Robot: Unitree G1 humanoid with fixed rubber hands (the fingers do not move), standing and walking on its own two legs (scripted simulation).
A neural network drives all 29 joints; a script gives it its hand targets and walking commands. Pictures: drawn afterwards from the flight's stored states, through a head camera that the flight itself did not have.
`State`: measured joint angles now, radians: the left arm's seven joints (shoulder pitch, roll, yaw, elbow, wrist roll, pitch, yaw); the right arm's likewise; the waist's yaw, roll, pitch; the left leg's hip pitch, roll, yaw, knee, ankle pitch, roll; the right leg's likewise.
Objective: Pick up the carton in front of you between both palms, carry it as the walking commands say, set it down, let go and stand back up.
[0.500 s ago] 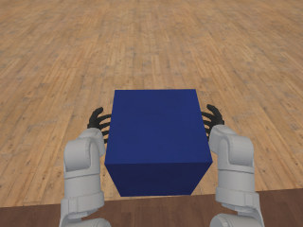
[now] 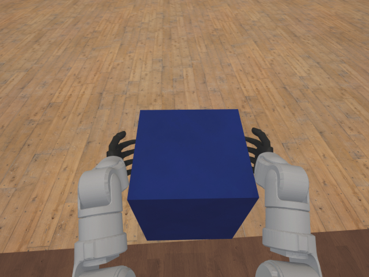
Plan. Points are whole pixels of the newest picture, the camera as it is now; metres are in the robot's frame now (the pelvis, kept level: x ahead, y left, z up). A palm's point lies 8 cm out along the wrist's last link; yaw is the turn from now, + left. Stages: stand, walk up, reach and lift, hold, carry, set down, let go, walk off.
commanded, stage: carry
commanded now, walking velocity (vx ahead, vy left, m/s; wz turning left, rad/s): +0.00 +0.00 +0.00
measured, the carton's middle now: (189, 179) +0.33 +0.00 +0.05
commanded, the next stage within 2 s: none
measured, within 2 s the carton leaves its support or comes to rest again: neither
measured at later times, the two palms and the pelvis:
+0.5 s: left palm (117, 166) +0.32 +0.15 +0.12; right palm (264, 162) +0.32 -0.15 +0.12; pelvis +0.00 +0.00 +0.00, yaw +0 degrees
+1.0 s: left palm (130, 127) +0.45 +0.15 +0.10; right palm (249, 128) +0.44 -0.16 +0.10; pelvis +0.12 +0.01 +0.00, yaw +1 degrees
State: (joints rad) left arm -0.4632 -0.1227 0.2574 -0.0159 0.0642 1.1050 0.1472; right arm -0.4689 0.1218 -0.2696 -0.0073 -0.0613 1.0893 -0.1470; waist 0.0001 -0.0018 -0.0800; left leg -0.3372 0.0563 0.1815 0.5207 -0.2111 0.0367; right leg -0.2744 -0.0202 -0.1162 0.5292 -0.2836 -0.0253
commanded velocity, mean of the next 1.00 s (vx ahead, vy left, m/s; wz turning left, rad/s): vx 0.28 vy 0.00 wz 0.00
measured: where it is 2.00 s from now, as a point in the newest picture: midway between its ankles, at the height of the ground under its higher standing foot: (183, 215)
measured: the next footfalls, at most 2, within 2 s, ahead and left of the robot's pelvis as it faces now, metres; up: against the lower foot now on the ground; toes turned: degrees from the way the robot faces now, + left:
right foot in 1.12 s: +0.36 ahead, -0.10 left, +0.00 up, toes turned -4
left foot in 1.78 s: +0.76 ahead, +0.11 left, -0.09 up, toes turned +7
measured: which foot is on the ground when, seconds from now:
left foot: down 0.00-1.00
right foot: down 0.00-0.74, up 0.76-1.00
